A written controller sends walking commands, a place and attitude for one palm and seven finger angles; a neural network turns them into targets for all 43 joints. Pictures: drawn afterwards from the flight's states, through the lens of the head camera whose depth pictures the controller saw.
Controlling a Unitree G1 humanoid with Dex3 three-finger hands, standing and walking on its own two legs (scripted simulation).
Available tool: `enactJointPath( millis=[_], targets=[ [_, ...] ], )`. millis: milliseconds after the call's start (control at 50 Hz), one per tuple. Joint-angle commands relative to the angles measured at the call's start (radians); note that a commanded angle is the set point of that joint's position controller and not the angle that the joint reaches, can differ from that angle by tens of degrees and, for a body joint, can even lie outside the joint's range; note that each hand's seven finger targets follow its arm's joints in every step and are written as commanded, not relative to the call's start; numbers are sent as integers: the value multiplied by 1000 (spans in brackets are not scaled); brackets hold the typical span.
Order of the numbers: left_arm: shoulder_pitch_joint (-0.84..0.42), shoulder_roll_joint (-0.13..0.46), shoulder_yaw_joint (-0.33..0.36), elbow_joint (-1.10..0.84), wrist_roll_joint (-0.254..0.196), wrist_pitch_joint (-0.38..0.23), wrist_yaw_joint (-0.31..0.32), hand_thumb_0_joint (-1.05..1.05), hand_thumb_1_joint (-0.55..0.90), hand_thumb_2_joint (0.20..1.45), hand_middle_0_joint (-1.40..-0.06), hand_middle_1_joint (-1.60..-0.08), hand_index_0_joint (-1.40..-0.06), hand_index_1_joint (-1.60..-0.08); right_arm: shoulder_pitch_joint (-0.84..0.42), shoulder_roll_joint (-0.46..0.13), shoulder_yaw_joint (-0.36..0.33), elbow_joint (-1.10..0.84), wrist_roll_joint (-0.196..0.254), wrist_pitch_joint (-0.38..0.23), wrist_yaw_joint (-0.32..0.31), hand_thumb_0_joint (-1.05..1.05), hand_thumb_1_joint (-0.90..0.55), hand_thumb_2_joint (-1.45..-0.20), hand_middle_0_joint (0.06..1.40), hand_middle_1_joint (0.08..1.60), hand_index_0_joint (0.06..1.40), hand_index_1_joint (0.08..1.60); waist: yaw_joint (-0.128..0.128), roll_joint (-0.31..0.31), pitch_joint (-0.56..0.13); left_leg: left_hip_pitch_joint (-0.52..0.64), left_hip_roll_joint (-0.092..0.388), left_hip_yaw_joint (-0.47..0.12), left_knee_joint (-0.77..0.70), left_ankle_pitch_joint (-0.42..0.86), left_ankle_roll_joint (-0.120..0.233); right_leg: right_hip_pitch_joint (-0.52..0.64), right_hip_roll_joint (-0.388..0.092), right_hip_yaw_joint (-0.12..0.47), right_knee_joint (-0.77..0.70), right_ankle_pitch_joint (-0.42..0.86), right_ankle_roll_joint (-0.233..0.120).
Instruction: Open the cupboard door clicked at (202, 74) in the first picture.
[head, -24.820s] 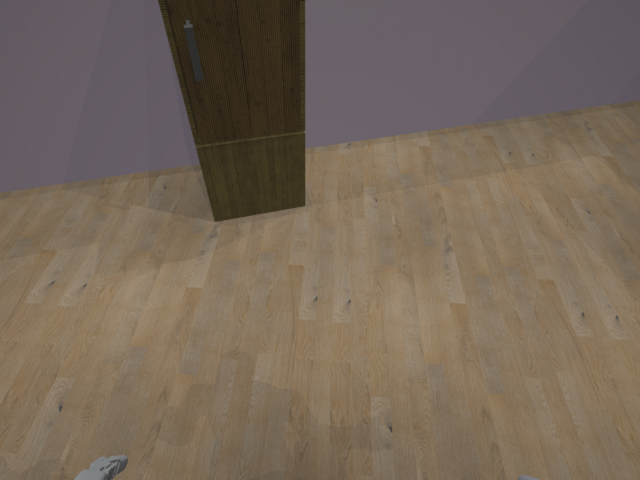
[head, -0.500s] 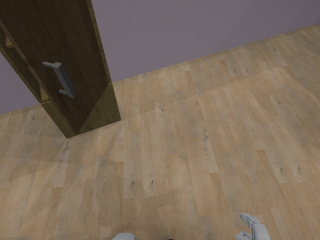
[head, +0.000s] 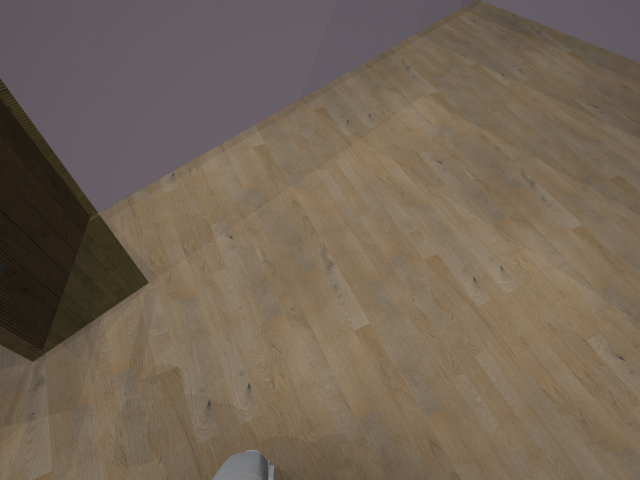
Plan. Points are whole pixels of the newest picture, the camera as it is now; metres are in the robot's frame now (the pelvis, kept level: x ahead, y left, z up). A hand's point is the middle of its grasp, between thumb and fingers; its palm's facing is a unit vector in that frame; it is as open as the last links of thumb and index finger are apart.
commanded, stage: walk to a spot facing it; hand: left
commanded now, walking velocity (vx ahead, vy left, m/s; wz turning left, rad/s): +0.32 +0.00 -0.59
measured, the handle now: out of the picture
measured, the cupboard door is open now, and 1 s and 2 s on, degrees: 49 49 49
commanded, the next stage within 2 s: turn to face it in 1.54 s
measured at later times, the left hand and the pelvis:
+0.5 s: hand (283, 328) +0.35 +0.09 -0.16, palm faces -0.30 -0.93 -0.22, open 7.3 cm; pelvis +0.16 -0.06 -0.01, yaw -15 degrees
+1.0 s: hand (333, 252) +0.51 +0.01 -0.16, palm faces -0.35 -0.91 -0.20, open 7.4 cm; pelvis +0.37 -0.14 +0.00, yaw -22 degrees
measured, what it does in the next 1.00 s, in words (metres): walks ahead, turning right: left foot, then right foot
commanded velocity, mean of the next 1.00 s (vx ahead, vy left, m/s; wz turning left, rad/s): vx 0.36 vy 0.00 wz -0.26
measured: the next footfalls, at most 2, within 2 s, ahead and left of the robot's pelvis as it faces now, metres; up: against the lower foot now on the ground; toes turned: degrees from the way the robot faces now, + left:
left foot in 0.10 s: +0.09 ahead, +0.15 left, +0.00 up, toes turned -1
right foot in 0.40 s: +0.20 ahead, -0.17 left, +0.00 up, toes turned -19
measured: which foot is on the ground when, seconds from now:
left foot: up 0.00-0.08, down 0.10-0.40, up 0.42-0.70, down 0.72-1.00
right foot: down 0.00-0.08, up 0.10-0.38, down 0.40-0.72, up 0.74-1.00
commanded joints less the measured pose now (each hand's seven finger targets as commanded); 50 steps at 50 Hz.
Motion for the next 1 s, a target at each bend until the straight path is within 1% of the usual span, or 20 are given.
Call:
enactJointPath(
  millis=[0,40,60,80,120,200,280,320,340,360,380,400,460,500,660,680,700,740,860,980],
  targets=[
    [-48,213,50,-72,-2,-28,3,0,900,900,-200,-300,-200,-300,63,-40,-16,-68,-4,-52,-3,0,-900,-900,200,300,200,300,-35,-103,-100,243,-50,55,-278,115,0,-104,-163,254,-241,-320,-139],
    [-86,142,33,-90,-8,-25,-9,0,900,900,-200,-300,-200,-300,215,-104,-29,-17,-9,-68,-28,0,-900,-900,200,300,200,300,-108,55,-114,522,28,-26,-492,46,26,-319,-63,172,-44,-350,-66],
    [-92,68,17,-114,-16,-25,-15,0,900,900,-200,-300,-200,-300,303,-206,-53,-1,-26,-77,-35,0,-900,-900,200,300,200,300,-145,365,-136,595,303,-414,-670,-253,113,-483,71,6,296,-371,-4],
    [-176,86,23,-155,-16,-34,-20,0,900,900,-200,-300,-200,-300,337,-251,-56,1,-29,-86,-47,0,-900,-900,200,300,200,300,-156,319,-97,516,496,-636,-790,-346,221,-542,-6,-25,478,-334,15],
    [-205,81,36,-168,-3,-51,-48,0,900,900,-200,-300,-200,-300,264,-228,-46,-35,-34,-98,-41,0,-900,-900,200,300,200,300,-102,57,-38,389,444,-538,-781,-159,263,-516,-82,-37,608,-197,28],
    [-186,19,10,-123,0,-33,-64,0,900,900,-200,-300,-200,-300,209,-116,-10,-2,-30,-109,-36,0,-900,-900,200,300,200,300,-50,251,-40,367,242,-59,-668,329,138,-379,-101,-134,425,-53,44],
    [-208,13,-5,-111,-7,-34,-63,0,900,900,-200,-300,-200,-300,256,-139,-15,30,-30,-102,-30,0,-900,-900,200,300,200,300,-63,234,-95,345,234,69,-598,473,117,-138,-34,-247,174,-37,22],
    [-114,45,8,-77,-5,-37,-57,0,900,900,-200,-300,-200,-300,237,-148,-17,33,-23,-93,-29,0,-900,-900,200,300,200,300,-4,159,-138,285,234,100,-459,531,98,86,1,-269,59,12,0],
    [38,90,25,-27,-2,-45,-47,0,900,900,-200,-300,-200,-300,208,-138,-13,28,-14,-92,-25,0,-900,-900,200,300,200,300,74,63,-194,170,187,144,-257,560,67,329,4,-233,5,17,-30],
    [210,210,55,16,7,-54,-25,0,900,900,-200,-300,-200,-300,160,-70,2,-9,6,-96,-13,0,-900,-900,200,300,200,300,154,-167,-276,-120,89,221,51,295,22,589,-240,114,-100,-123,-123],
    [291,294,76,41,-11,-52,-9,0,900,900,-200,-300,-200,-300,88,-34,10,-60,14,-100,-16,0,-900,-900,200,300,200,300,179,-310,-287,-297,2,106,318,-177,11,597,-451,491,-266,-26,-214],
    [232,276,72,34,-22,-50,2,0,900,900,-200,-300,-200,-300,43,-71,0,-56,9,-95,-19,0,-900,-900,200,300,200,300,153,-180,-182,-368,64,-35,397,-114,22,525,-441,451,-282,-35,-243],
    [-16,149,35,-24,-11,-56,19,0,900,900,-200,-300,-200,-300,91,-46,-12,9,-8,-75,-15,0,-900,-900,200,300,200,300,5,-147,-92,-173,134,-52,247,36,0,149,-327,188,-302,2,-174],
    [-30,126,28,-20,-8,-71,17,0,900,900,-200,-300,-200,-300,128,-6,-4,29,-13,-61,-7,0,-900,-900,200,300,200,300,-30,-121,-85,-73,107,-5,118,98,-5,64,-272,87,-308,111,-159],
    [28,107,29,53,-17,-81,6,0,900,900,-200,-300,-200,-300,131,-15,-12,48,-15,-96,2,0,-900,-900,200,300,200,300,-54,34,-92,293,19,58,-406,288,12,-6,-168,33,-163,-7,-103],
    [19,73,22,42,-16,-80,3,0,900,900,-200,-300,-200,-300,243,-75,-28,81,-20,-105,-9,0,-900,-900,200,300,200,300,-108,156,-139,443,100,-72,-467,192,58,-101,-109,-20,36,11,-71],
    [48,10,8,27,-22,-79,-3,0,900,900,-200,-300,-200,-300,373,-181,-52,109,-39,-107,-17,0,-900,-900,200,300,200,300,-144,380,-211,594,341,-408,-594,39,164,-283,6,-160,364,-191,-16],
    [-61,36,8,-21,-13,-94,-9,0,900,900,-200,-300,-200,-300,382,-184,-50,92,-33,-92,-26,0,-900,-900,200,300,200,300,-149,189,-127,545,465,-591,-692,-7,296,-451,-58,-65,683,-257,-8],
    [-63,-20,-3,10,-5,-62,-32,0,900,900,-200,-300,-200,-300,208,-65,-14,95,-25,-118,-29,0,-900,-900,200,300,200,300,-34,202,-59,296,239,-56,-689,349,156,-246,-128,-139,362,-50,33],
    [42,23,14,61,-2,-60,-30,0,900,900,-200,-300,-200,-300,168,-78,-24,111,-18,-86,-14,0,-900,-900,200,300,200,300,26,69,-92,126,188,24,-575,0,117,154,-57,-237,40,54,32]
  ],
)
